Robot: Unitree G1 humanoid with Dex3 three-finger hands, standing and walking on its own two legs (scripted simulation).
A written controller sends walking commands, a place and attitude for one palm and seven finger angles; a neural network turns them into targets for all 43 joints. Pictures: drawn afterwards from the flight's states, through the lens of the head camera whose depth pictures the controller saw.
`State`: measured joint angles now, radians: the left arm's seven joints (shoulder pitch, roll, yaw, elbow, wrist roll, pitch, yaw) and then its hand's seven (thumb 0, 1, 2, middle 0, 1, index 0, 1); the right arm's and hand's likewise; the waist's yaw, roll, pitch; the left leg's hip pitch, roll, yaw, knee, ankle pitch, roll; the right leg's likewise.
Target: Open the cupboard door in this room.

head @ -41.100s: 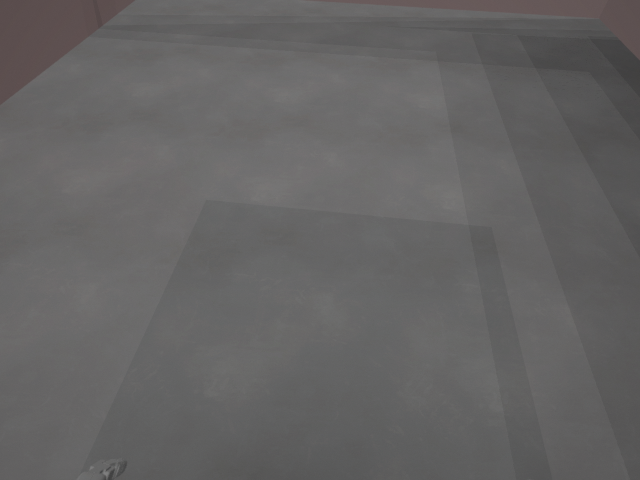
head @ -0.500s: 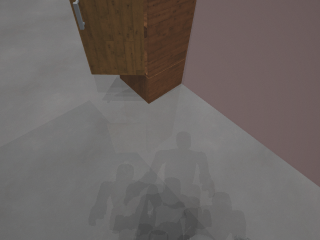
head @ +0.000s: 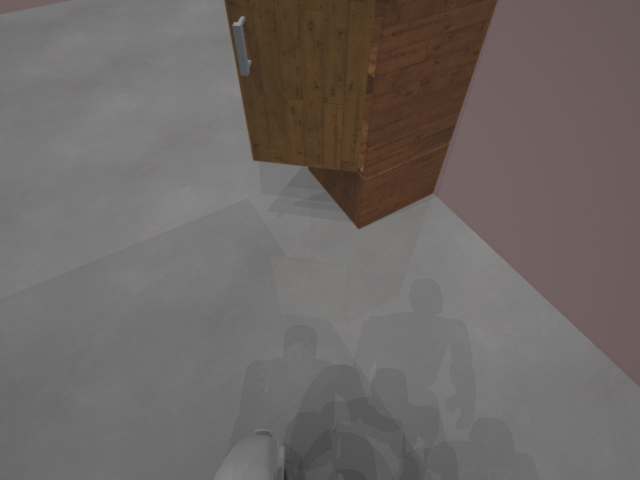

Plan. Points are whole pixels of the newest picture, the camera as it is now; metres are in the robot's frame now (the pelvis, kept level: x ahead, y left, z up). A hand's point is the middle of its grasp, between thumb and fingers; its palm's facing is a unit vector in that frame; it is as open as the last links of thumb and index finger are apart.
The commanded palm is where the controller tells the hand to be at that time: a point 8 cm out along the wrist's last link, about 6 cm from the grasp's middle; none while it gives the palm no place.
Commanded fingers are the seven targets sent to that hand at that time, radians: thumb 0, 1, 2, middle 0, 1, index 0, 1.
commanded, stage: take the last steps up to it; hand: left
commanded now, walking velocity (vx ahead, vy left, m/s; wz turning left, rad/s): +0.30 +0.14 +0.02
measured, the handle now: (243, 46) +1.09 +0.32 -0.04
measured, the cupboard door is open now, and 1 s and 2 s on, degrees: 50 50 50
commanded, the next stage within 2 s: come to a stop and stand still in 1.08 s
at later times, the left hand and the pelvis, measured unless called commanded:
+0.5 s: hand (187, 348) +0.31 +0.26 -0.15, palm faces -0.03 -0.98 -0.20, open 7.4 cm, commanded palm none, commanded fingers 0.00 0.90 0.90 -0.20 -0.30 -0.20 -0.30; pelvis +0.17 +0.08 +0.00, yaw -2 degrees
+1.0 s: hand (190, 329) +0.35 +0.27 -0.18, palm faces +0.05 -0.98 -0.19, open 7.2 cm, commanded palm none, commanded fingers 0.00 0.90 0.90 -0.20 -0.30 -0.20 -0.30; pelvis +0.37 +0.09 +0.00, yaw -1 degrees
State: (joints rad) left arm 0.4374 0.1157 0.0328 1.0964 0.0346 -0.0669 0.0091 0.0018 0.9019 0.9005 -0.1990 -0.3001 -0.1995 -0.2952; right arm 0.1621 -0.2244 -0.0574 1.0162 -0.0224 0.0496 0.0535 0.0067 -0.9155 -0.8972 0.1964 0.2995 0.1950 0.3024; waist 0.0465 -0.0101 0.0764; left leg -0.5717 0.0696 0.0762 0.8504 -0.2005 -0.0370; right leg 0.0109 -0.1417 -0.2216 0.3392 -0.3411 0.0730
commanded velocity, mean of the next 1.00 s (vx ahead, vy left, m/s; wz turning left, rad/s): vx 0.28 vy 0.08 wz -0.03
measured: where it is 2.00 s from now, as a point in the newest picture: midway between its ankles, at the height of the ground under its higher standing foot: (300, 378)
